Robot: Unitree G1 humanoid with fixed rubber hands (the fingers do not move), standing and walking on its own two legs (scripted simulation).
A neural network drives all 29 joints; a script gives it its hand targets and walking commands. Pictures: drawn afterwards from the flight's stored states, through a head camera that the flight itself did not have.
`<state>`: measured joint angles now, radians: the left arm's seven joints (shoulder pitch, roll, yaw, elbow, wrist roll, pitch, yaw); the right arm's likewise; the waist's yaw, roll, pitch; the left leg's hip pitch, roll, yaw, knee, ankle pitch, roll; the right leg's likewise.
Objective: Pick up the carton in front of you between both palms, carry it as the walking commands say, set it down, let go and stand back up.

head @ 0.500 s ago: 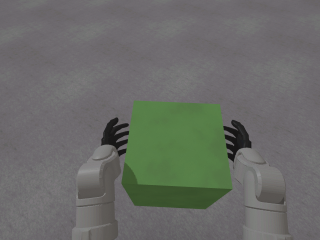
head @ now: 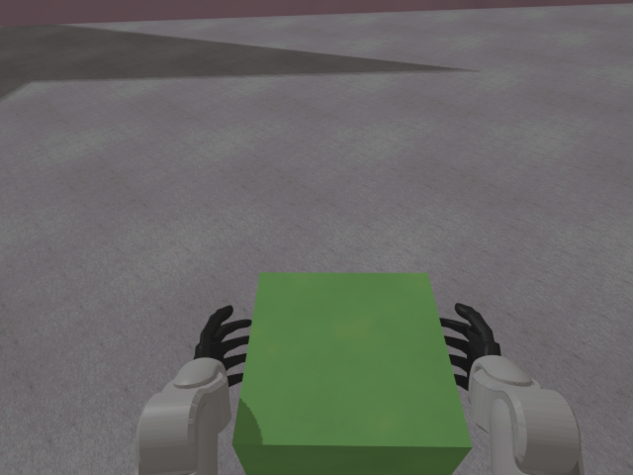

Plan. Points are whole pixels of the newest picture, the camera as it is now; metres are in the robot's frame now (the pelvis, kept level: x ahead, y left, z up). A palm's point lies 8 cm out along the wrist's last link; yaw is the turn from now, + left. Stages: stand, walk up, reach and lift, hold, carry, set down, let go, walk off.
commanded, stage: carry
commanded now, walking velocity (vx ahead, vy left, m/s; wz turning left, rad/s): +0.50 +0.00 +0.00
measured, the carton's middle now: (342, 395) +0.25 +0.01 -0.01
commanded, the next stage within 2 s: none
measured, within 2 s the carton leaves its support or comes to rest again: neither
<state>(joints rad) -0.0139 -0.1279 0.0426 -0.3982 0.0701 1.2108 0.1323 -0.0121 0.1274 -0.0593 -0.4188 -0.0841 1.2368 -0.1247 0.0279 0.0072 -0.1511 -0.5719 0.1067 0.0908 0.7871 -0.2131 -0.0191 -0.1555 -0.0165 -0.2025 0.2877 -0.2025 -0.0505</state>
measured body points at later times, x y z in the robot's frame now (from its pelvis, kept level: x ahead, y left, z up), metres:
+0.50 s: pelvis +0.28 +0.04 +0.00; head +0.30 +0.05 +0.45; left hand +0.55 +0.18 +0.07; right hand +0.54 -0.12 +0.08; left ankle +0.26 +0.13 -0.75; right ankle +0.37 -0.09 -0.71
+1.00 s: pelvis +0.42 +0.02 -0.02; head +0.42 +0.02 +0.43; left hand +0.69 +0.17 +0.07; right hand +0.69 -0.13 +0.07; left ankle +0.31 +0.13 -0.75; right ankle +0.45 -0.07 -0.75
